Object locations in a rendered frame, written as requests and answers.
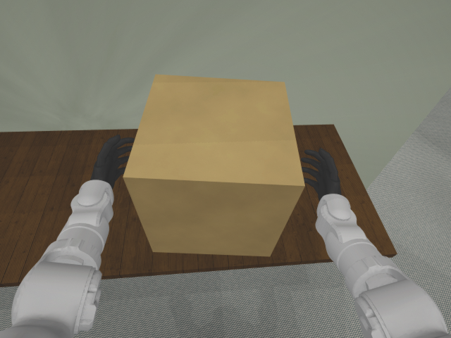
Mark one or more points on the left robot forearm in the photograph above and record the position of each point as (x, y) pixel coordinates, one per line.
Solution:
(83, 237)

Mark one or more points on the robot right upper arm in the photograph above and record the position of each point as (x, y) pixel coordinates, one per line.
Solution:
(398, 310)

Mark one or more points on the right robot forearm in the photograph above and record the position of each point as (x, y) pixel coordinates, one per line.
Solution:
(361, 264)

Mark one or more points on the left robot hand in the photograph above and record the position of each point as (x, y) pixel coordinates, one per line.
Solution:
(106, 166)

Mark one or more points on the robot left upper arm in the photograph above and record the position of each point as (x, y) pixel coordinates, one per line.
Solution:
(59, 300)

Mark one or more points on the carton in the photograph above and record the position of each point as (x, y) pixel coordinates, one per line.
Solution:
(214, 168)

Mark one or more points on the right robot hand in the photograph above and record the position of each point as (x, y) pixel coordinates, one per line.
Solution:
(327, 178)

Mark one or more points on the table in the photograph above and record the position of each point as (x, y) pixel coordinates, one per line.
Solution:
(42, 171)

